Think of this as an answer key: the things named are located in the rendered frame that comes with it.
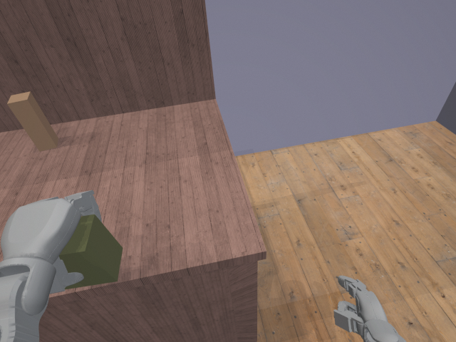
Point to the left robot hand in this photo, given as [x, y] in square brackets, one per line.
[43, 228]

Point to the right robot hand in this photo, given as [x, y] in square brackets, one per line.
[351, 317]

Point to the right robot forearm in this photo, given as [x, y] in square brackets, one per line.
[377, 330]

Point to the left robot forearm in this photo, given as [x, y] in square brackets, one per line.
[25, 285]

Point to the table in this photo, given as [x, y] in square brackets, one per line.
[128, 88]

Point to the sponge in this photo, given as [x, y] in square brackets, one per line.
[92, 251]

